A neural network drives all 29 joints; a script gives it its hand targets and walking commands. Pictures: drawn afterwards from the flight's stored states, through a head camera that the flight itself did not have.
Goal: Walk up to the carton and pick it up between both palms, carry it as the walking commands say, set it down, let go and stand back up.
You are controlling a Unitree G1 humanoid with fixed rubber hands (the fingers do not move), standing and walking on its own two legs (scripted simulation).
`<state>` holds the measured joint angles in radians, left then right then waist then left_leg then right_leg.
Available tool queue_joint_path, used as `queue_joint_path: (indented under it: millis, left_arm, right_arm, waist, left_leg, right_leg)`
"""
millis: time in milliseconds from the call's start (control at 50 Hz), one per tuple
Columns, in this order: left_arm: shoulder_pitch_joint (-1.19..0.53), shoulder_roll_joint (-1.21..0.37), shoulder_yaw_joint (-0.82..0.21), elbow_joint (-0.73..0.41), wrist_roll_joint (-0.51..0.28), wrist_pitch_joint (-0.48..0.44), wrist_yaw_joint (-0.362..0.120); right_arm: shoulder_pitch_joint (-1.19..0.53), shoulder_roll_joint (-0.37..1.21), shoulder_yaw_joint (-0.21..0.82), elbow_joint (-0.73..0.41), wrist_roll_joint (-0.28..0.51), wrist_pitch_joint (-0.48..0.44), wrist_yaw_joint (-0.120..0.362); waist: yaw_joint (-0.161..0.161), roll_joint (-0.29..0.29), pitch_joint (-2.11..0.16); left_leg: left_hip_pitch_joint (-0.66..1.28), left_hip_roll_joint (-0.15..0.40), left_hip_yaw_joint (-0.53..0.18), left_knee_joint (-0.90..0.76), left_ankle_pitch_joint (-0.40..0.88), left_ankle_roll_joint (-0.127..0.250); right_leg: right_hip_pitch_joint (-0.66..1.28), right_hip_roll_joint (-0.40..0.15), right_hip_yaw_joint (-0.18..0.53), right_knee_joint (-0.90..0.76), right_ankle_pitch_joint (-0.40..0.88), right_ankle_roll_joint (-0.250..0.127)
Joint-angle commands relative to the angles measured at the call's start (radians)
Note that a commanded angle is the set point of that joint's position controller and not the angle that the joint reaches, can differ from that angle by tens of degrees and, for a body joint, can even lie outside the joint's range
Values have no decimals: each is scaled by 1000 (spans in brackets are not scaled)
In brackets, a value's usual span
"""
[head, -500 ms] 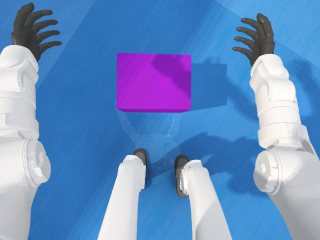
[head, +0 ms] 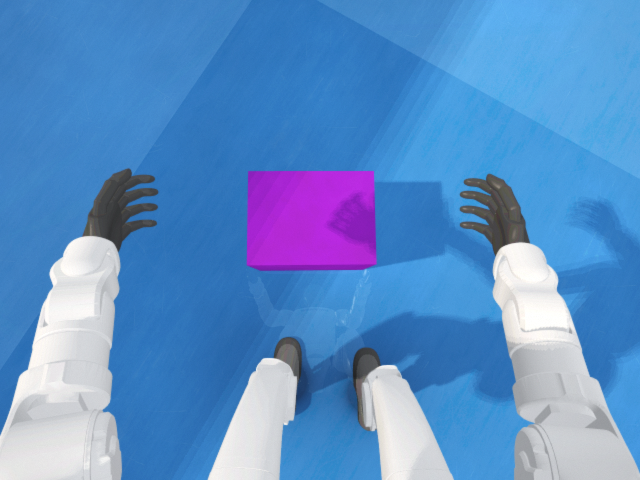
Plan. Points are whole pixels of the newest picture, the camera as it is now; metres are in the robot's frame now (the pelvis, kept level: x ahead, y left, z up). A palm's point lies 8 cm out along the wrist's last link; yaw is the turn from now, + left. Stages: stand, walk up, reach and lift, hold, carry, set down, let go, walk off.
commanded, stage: let go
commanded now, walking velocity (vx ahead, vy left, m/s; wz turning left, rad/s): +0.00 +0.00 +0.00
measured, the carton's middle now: (311, 225) +0.47 +0.03 -0.59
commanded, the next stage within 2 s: stand in 0.94 s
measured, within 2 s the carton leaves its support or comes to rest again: neither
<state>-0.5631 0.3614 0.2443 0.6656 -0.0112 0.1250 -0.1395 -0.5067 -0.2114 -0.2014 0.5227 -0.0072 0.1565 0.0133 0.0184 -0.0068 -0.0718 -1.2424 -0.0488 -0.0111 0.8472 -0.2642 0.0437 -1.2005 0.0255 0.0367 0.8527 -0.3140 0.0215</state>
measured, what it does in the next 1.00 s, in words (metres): rises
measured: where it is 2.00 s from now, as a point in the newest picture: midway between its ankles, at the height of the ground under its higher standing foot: (326, 397)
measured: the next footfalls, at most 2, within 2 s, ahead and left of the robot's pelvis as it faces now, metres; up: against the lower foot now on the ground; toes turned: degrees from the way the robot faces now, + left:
none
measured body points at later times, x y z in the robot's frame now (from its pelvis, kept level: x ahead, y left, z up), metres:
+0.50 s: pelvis +0.06 -0.02 +0.07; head +0.11 -0.02 +0.52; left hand +0.24 +0.22 -0.02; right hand +0.25 -0.26 -0.01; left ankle +0.04 +0.09 -0.67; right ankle +0.02 -0.13 -0.67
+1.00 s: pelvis +0.04 -0.01 +0.07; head +0.04 +0.00 +0.52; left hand +0.21 +0.24 -0.01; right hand +0.21 -0.25 -0.01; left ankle +0.04 +0.09 -0.67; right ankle +0.02 -0.13 -0.67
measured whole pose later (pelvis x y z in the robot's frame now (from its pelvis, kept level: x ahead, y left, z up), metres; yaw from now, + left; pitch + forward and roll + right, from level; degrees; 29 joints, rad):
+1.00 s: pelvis +0.04 -0.01 +0.07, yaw -1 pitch -4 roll +0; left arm 0.21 0.24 0.03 0.49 0.03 0.14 -0.02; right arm 0.19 -0.22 -0.03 0.55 -0.03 0.10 0.02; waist 0.00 -0.02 0.06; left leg -0.14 -0.04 -0.01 0.47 -0.26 0.03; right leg -0.11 0.02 0.06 0.47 -0.30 0.00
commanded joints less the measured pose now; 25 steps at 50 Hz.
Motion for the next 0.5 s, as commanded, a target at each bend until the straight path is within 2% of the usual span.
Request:
queue_joint_path:
  millis: [0, 60, 180, 320, 380, 420, 480]
  left_arm:
    - [-45, 129, 8, -160, -13, -43, 6]
    - [51, 81, -27, -109, -12, -66, 12]
    - [260, 2, -101, -70, 14, -117, 47]
    - [508, -7, -134, -148, 33, -154, 84]
    - [616, -19, -139, -205, 28, -155, 90]
    - [683, -30, -137, -235, 20, -149, 91]
    - [724, -40, -142, -275, 9, -130, 83]
  right_arm:
    - [-31, -124, 3, -154, 9, -46, 5]
    - [58, -110, 19, -85, 2, -75, 11]
    - [249, -88, 56, -2, -26, -135, 16]
    - [489, -91, 106, -44, -12, -172, 13]
    - [570, -101, 129, -98, 7, -179, 16]
    - [611, -106, 140, -140, 19, -177, 22]
    - [652, -94, 148, -181, 23, -159, 31]
  waist:
    - [7, 31, -822]
    - [-2, 22, -664]
    - [-5, 15, -442]
    - [-27, 11, -262]
    - [-21, 0, -189]
    - [-10, -15, -137]
    - [-7, -34, -67]
  left_leg:
    - [839, 20, -51, -44, 531, -22]
    - [803, 14, -43, -106, 411, -26]
    - [891, 20, -42, -199, 322, -45]
    - [1051, 16, -33, -311, 386, -53]
    - [1095, 3, -22, -359, 414, -53]
    - [1116, -7, -12, -391, 408, -52]
    - [1144, -18, 0, -420, 363, -43]
  right_leg:
    - [349, 39, -22, -72, 255, 0]
    - [432, 31, -15, -123, 215, -5]
    - [584, 16, -13, -220, 219, -10]
    - [850, -2, 16, -349, 419, -5]
    - [945, -8, 21, -395, 504, -3]
    - [995, -12, 24, -426, 527, -3]
    - [1026, -16, 27, -471, 487, -5]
